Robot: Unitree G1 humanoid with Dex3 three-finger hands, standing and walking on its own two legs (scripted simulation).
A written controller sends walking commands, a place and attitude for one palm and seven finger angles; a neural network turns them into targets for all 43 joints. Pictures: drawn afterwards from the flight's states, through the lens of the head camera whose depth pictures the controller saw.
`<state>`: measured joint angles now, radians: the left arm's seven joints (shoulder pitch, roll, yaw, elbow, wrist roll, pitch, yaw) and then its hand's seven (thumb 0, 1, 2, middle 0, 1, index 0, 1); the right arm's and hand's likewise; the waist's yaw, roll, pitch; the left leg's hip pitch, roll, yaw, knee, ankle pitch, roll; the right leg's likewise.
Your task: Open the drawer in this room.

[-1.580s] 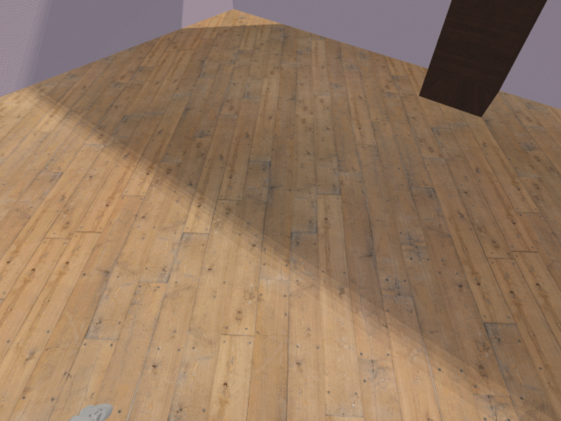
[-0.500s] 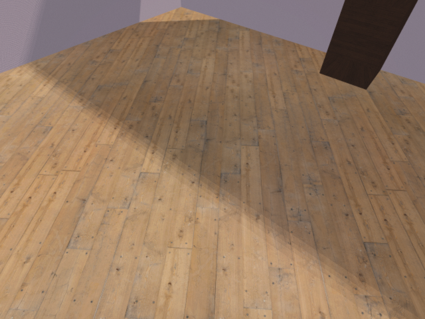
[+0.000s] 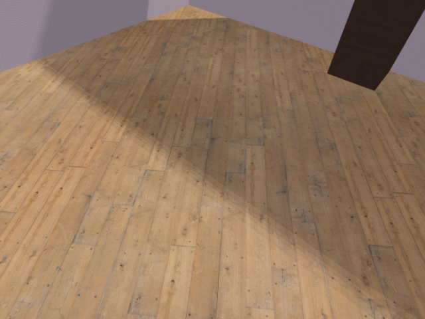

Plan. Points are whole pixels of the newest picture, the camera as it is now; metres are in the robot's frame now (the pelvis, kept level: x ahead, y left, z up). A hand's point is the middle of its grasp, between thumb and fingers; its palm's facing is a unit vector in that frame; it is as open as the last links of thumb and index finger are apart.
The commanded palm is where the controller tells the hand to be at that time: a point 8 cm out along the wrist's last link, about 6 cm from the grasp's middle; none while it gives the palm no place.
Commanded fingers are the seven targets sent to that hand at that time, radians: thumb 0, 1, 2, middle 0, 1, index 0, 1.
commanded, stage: turn or walk to find it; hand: left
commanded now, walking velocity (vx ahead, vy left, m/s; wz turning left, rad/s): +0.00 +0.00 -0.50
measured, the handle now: out of the picture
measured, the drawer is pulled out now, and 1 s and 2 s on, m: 0.00 0.00 0.00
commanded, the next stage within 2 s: stand and wait in 0.54 s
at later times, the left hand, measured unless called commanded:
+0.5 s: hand out of the picture +0.09 +0.20 -0.17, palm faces -0.02 -0.97 -0.26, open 7.4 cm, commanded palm none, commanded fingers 0.00 0.90 0.90 -0.20 -0.30 -0.20 -0.30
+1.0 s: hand out of the picture -0.01 +0.20 -0.18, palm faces +0.06 -0.97 -0.24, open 7.4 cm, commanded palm none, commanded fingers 0.00 0.90 0.90 -0.20 -0.30 -0.20 -0.30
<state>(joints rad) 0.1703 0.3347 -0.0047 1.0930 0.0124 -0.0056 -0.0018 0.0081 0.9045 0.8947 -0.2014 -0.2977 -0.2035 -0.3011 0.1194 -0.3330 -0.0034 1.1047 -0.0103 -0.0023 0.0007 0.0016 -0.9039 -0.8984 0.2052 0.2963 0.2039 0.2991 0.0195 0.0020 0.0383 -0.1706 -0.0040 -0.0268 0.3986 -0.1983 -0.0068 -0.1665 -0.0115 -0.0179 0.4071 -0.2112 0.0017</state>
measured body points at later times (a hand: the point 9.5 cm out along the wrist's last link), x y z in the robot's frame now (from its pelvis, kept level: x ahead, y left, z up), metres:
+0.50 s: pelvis +0.00 +0.00 -0.01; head +0.02 +0.00 +0.44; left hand +0.09 +0.25 -0.15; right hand +0.02 -0.26 -0.16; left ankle +0.01 +0.12 -0.74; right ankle +0.01 -0.12 -0.74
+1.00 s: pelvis +0.00 +0.00 +0.00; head +0.00 +0.00 +0.45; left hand -0.01 +0.25 -0.16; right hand +0.08 -0.25 -0.15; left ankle +0.01 +0.12 -0.74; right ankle +0.01 -0.12 -0.74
